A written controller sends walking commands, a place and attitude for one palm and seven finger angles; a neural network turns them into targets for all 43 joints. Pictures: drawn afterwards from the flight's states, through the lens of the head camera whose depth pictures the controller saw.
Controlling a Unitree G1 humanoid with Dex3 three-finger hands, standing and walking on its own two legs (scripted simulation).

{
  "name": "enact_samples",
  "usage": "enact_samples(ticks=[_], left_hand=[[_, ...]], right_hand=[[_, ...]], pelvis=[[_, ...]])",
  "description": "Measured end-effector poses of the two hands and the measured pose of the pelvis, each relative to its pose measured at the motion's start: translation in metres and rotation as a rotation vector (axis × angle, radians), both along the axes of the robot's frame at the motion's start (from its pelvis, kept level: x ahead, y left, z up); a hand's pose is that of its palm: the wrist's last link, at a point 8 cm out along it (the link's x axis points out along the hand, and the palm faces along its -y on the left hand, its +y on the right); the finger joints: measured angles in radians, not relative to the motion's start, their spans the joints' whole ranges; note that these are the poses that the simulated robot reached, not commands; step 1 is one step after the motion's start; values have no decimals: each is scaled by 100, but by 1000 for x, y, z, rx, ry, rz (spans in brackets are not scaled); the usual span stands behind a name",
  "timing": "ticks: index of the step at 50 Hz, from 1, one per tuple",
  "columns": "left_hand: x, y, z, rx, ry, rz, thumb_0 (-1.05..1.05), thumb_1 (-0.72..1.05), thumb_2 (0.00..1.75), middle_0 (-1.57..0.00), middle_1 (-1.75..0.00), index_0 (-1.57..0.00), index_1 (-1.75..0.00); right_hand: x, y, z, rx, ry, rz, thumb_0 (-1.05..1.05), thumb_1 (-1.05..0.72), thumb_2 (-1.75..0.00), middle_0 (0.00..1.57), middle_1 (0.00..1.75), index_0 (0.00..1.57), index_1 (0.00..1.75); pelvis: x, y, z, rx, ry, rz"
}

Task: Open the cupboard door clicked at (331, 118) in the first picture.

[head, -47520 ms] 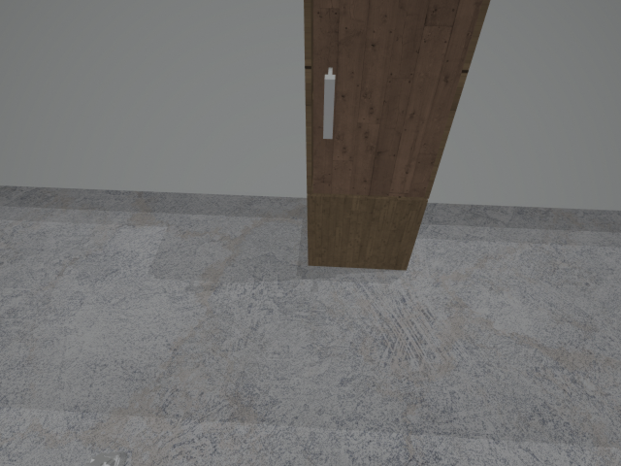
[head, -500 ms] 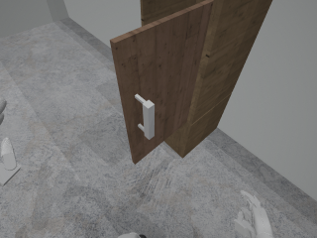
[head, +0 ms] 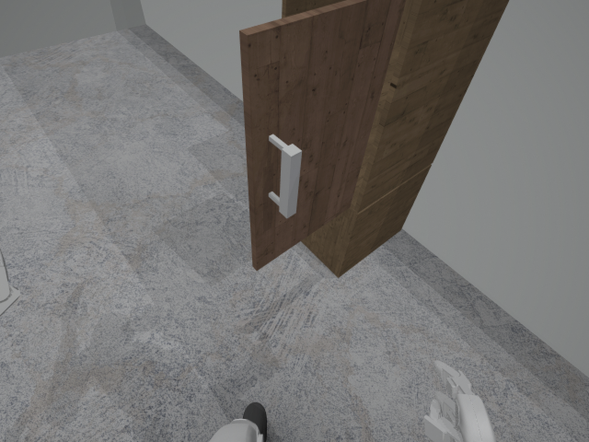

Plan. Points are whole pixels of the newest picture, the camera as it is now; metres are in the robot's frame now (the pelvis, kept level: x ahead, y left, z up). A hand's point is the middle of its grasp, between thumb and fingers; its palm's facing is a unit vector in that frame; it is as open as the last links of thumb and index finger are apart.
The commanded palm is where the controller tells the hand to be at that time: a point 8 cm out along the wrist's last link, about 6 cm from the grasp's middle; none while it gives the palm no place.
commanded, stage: stop stepping back and stand still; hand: left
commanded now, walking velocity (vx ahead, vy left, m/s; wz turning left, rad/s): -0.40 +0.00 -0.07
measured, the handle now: (281, 177) +0.57 +0.06 +0.00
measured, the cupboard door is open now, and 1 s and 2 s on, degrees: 91 91 91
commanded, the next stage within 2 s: let the arm hang, fingers relaxed in 0.86 s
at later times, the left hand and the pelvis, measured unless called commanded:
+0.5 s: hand out of the picture +0.09 +0.25 +0.19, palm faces +0.32 -0.80 -0.51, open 7.4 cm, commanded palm +0.04 +0.30 +0.19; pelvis -0.11 +0.01 +0.02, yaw -4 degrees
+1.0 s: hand out of the picture +0.09 +0.26 +0.15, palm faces +0.34 -0.79 -0.52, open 7.4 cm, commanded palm none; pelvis -0.12 +0.01 +0.01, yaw -1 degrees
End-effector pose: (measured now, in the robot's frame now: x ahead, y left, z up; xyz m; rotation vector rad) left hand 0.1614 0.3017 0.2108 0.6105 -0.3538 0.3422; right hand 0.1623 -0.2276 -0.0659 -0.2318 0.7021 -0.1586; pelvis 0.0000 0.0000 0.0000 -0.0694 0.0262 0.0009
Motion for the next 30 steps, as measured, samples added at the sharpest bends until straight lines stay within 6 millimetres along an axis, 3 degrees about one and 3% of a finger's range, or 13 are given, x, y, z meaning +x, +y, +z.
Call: enact_samples(ticks=[5, 11, 14, 18, 26, 30], left_hand=[[-26, -9, -10, -61, 28, 4, 1, 89, 90, -21, -30, -21, -31], [-29, 0, -17, -108, 39, -22, 1, 88, 90, -21, -31, -22, -31], [-35, 3, -16, -102, 59, -36, 2, 89, 90, -21, -31, -22, -31], [-58, -4, -7, -66, 88, -56, 2, 89, 90, -21, -30, -21, -31], [-113, -15, -2, -39, 116, -23, 2, 89, 90, -21, -31, -22, -31], [-121, -7, -8, -95, 62, 30, 1, 88, 90, -21, -31, -22, -31]], right_hand=[[-21, 2, -4, 10, 34, 18, 2, -90, -90, 20, 30, 20, 30], [-52, 3, 9, -29, 9, -32, 2, -90, -90, 21, 30, 21, 30], [-72, 5, 17, -26, -19, -47, 2, -90, -90, 20, 30, 20, 30], [-104, 6, 25, -3, -44, -63, 2, -90, -90, 20, 30, 20, 30], [-161, -10, 4, 5, 57, -85, 2, -90, -90, 21, 30, 21, 30], [-185, -20, -3, -19, 104, -108, 2, -90, -90, 20, 30, 21, 30]], pelvis=[[-26, 3, 5, 32, -16, -43], [-45, 13, 7, 41, -17, -43], [-64, 14, 12, 61, -33, -54], [-83, 12, 18, 51, -31, -62], [-117, 5, 18, 68, -41, -73], [-122, 6, 17, 83, -47, -66]])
